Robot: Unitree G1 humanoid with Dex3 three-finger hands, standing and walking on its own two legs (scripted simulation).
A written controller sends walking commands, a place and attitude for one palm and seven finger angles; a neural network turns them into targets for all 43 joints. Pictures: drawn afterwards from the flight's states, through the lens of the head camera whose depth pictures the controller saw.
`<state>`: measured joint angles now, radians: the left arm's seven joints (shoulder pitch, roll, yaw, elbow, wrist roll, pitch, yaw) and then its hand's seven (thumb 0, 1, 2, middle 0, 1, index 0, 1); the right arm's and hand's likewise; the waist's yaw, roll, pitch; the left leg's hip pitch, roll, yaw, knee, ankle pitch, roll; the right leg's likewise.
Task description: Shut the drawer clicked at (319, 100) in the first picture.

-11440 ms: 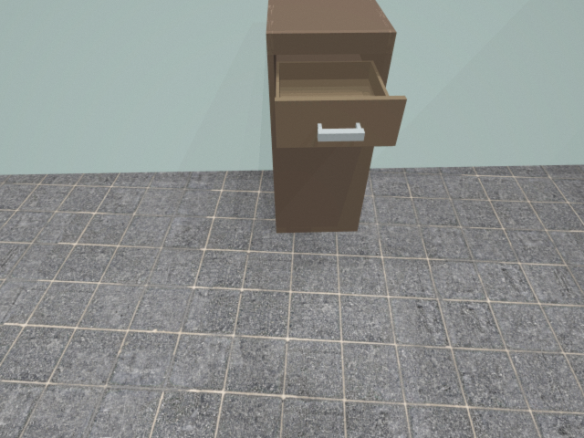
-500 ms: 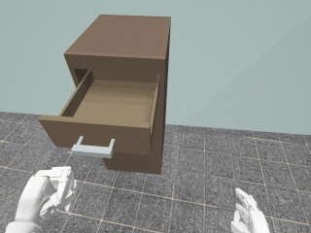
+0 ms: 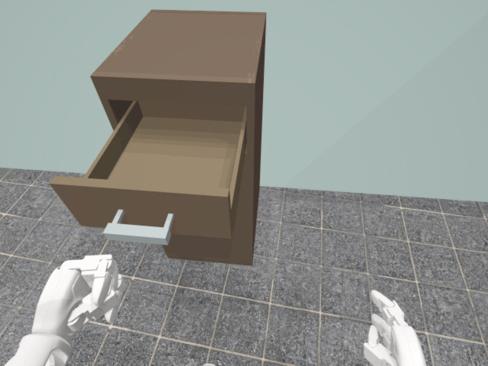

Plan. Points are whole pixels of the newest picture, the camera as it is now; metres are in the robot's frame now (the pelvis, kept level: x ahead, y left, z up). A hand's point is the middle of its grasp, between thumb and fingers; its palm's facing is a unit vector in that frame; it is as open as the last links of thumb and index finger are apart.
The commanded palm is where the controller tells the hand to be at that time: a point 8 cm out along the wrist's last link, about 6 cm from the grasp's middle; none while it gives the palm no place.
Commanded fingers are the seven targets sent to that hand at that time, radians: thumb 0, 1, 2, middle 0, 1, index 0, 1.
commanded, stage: bring the fist close to the handle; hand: left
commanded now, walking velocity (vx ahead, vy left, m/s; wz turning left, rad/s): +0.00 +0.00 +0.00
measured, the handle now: (141, 225) +0.36 +0.23 +0.00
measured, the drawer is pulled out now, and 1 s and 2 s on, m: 0.28 0.28 0.22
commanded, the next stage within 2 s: push the drawer shut in 1.10 s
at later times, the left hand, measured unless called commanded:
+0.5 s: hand (137, 285) +0.24 +0.19 +0.03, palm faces -0.05 -1.00 -0.06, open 3.3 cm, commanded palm +0.22 +0.25 +0.02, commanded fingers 0.00 0.90 0.90 -1.40 -1.60 -1.40 -1.60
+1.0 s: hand (145, 277) +0.26 +0.19 +0.00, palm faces -0.06 -1.00 -0.06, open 3.3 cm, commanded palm +0.24 +0.25 +0.01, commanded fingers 0.00 0.90 0.90 -1.40 -1.60 -1.40 -1.60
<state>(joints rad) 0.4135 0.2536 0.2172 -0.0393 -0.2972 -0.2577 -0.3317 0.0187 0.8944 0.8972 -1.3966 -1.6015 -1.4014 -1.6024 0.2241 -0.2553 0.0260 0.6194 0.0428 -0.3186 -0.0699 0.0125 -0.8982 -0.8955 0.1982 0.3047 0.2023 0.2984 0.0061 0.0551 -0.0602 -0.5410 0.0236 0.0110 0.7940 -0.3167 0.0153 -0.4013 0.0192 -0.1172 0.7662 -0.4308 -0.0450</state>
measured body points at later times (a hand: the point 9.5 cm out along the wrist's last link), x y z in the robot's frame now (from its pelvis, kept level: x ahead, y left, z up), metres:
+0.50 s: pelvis +0.00 +0.01 -0.03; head +0.04 +0.00 +0.42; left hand +0.23 +0.24 +0.03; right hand +0.16 -0.23 -0.11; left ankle +0.06 +0.11 -0.71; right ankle -0.02 -0.09 -0.71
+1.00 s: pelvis -0.01 +0.01 -0.04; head +0.05 +0.01 +0.40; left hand +0.26 +0.24 +0.01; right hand +0.14 -0.24 -0.13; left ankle +0.05 +0.11 -0.71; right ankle -0.02 -0.09 -0.71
